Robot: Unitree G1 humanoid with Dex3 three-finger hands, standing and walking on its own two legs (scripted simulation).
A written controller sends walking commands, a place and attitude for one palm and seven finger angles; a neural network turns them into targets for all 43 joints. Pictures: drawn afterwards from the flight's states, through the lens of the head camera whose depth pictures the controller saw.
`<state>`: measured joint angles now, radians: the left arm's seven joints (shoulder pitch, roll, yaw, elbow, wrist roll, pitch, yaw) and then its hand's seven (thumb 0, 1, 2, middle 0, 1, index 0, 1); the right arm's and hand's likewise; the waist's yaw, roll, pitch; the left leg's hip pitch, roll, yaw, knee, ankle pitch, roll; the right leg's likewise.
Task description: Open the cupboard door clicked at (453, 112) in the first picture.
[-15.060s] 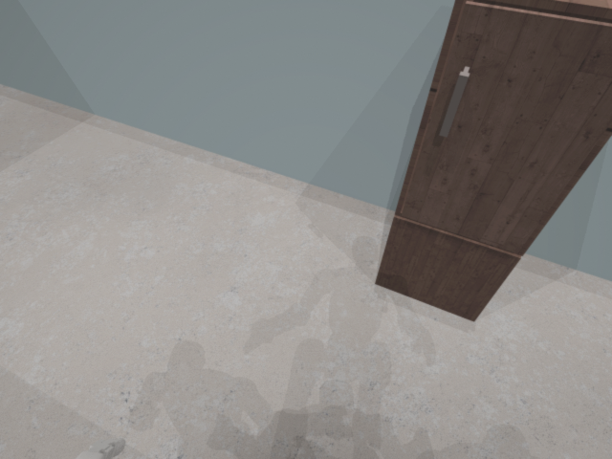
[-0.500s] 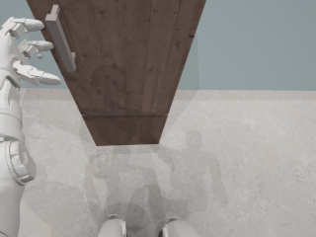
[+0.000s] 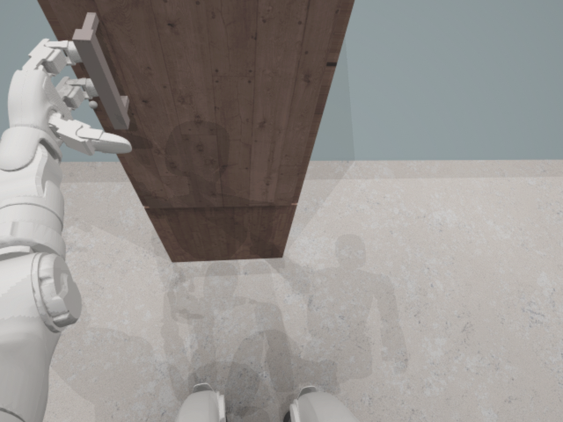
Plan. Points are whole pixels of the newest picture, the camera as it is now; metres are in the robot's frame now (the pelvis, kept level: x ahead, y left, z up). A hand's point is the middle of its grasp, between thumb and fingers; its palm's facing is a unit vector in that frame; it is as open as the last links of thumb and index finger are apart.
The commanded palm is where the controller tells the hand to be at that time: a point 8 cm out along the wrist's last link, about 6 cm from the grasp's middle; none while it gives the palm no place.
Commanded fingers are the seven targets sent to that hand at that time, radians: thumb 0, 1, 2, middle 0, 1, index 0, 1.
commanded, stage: slide the fingers in behind the handle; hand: left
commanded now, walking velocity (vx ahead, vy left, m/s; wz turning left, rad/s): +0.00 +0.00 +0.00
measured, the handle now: (107, 76) +0.57 +0.19 +0.12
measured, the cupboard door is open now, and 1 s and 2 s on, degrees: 0 0 2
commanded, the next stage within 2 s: close the thumb around the handle in 0.86 s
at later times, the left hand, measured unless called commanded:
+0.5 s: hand (119, 106) +0.52 +0.17 +0.11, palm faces -0.05 -1.00 -0.02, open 13.9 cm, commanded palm +0.50 +0.21 +0.11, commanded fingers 0.00 -0.50 0.30 -0.30 -1.20 -0.30 -1.20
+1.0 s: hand (123, 105) +0.52 +0.17 +0.11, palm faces +0.00 -1.00 +0.00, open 13.7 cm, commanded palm +0.50 +0.22 +0.11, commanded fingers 0.00 -0.33 0.37 -0.31 -1.22 -0.31 -1.22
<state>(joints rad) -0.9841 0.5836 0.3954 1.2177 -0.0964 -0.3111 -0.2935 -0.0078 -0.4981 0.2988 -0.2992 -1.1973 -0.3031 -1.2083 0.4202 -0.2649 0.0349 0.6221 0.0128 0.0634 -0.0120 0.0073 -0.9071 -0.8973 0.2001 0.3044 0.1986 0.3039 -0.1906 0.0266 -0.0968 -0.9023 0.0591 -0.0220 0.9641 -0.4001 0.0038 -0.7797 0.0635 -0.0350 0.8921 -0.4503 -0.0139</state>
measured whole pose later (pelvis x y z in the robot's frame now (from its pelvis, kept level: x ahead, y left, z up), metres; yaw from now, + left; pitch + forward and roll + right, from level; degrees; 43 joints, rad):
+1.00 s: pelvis +0.00 -0.01 +0.00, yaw +0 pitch +19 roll -3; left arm -1.00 0.52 0.37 1.24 -0.07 -0.33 -0.21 -0.01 -0.50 0.30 -0.33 -1.21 -0.34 -1.23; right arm 0.44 -0.26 0.03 0.64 0.00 0.04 0.00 0.01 -0.91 -0.90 0.20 0.30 0.20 0.30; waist -0.20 0.03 -0.10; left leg -0.90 0.06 -0.02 0.96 -0.39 0.00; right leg -0.79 0.06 -0.03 0.90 -0.45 -0.02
